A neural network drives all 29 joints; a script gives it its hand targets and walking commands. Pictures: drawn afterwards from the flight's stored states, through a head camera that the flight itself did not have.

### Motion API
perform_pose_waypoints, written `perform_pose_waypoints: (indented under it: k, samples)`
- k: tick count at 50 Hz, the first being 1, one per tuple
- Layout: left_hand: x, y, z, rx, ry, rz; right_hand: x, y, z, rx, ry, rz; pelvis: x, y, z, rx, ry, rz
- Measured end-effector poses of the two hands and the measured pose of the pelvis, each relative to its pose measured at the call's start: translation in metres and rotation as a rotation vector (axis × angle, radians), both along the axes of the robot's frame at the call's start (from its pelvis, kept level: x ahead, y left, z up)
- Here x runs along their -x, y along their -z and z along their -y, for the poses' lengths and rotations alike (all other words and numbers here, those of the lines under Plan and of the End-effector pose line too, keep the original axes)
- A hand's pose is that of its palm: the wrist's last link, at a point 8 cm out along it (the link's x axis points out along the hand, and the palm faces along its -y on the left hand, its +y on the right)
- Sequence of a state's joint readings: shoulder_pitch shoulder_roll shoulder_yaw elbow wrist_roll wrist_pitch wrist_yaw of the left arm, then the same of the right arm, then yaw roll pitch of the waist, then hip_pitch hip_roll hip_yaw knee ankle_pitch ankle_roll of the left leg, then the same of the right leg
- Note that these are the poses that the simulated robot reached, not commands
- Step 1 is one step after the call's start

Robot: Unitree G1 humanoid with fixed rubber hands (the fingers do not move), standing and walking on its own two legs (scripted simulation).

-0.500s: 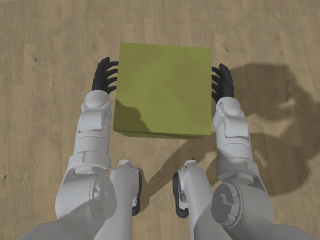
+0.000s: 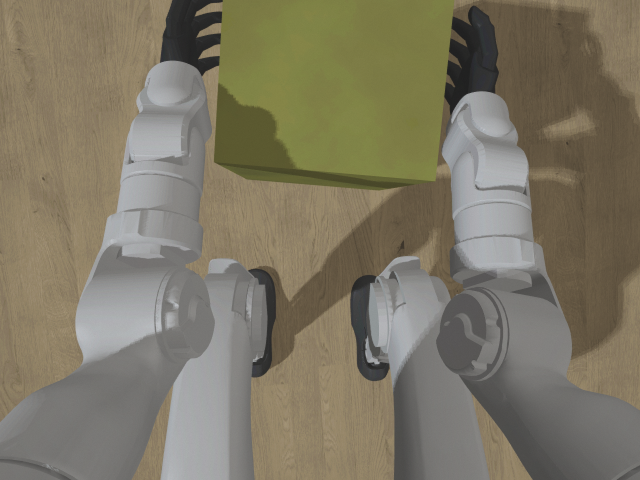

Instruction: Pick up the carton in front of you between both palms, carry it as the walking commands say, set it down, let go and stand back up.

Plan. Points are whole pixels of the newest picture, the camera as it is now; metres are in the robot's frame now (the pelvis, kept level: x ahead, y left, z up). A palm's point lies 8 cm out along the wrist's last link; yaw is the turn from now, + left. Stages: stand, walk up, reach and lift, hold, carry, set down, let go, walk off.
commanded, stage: set down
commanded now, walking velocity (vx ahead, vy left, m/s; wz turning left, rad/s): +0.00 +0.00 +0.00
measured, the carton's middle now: (325, 99) +0.51 +0.00 -0.20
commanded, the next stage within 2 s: none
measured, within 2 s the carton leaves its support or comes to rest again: rests again in 0.82 s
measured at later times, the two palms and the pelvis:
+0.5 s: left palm (207, 74) +0.54 +0.15 -0.22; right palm (438, 96) +0.53 -0.15 -0.22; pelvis +0.01 +0.00 -0.07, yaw +0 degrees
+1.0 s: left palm (213, 81) +0.54 +0.15 -0.24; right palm (438, 102) +0.52 -0.16 -0.24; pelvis +0.00 +0.00 -0.09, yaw -1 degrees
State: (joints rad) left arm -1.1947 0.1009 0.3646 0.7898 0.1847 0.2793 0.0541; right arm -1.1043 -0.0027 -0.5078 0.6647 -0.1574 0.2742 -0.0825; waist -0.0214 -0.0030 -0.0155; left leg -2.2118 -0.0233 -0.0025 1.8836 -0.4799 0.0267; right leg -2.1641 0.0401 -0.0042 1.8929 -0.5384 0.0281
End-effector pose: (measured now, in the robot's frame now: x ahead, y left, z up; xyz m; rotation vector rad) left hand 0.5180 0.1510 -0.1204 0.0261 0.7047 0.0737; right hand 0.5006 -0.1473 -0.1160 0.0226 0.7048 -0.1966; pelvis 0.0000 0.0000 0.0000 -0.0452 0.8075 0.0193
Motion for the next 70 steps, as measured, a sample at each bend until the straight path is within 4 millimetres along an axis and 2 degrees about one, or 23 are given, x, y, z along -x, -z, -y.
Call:
perform_pose_waypoints:
  k: [12, 15, 20, 30, 43, 70]
  samples:
    - [-0.016, 0.081, 0.000, -0.018, 0.026, -0.020, -0.013, 0.080, 0.001, 0.009, -0.003, -0.022, 0.003, 0.048, 0.002, -0.002, 0.003, 0.040]
    - [-0.021, 0.096, 0.001, -0.025, 0.039, -0.033, -0.021, 0.091, 0.003, 0.022, -0.021, -0.037, 0.000, 0.058, 0.003, -0.002, 0.005, 0.052]
    - [-0.030, 0.097, 0.004, -0.015, 0.032, -0.008, -0.029, 0.092, 0.004, 0.013, -0.004, -0.011, -0.005, 0.068, 0.004, -0.002, 0.008, 0.061]
    - [-0.021, 0.110, 0.000, -0.023, 0.041, -0.051, -0.021, 0.105, 0.002, 0.006, -0.037, -0.054, -0.006, 0.075, 0.005, -0.002, 0.009, 0.075]
    - [-0.022, 0.122, 0.003, -0.009, 0.063, -0.056, -0.024, 0.119, 0.009, 0.015, -0.061, -0.062, 0.002, 0.087, 0.003, -0.003, 0.015, 0.128]
    - [-0.024, 0.126, 0.000, 0.027, 0.114, -0.036, -0.024, 0.124, 0.015, -0.005, -0.102, -0.054, 0.007, 0.086, 0.004, -0.002, 0.019, 0.173]
